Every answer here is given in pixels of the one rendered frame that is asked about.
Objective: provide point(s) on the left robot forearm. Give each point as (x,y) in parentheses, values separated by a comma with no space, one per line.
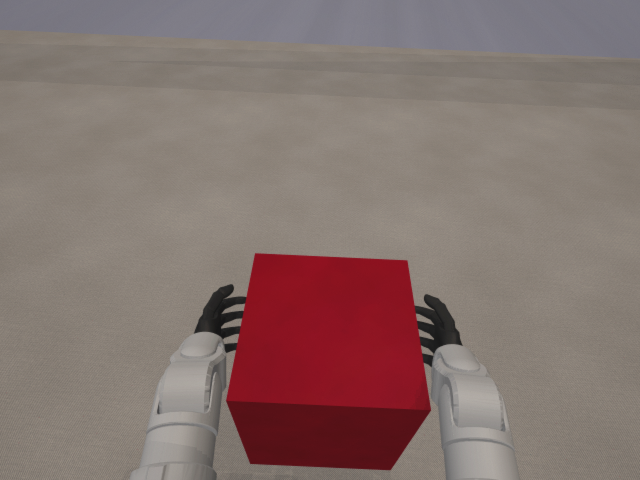
(184,419)

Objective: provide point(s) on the right robot forearm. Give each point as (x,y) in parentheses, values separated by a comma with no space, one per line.
(475,431)

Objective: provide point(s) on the carton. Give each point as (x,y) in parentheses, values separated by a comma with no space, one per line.
(328,369)

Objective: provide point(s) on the robot right hand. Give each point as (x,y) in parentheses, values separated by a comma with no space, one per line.
(443,331)

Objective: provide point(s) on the robot left hand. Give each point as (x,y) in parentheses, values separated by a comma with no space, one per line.
(212,318)

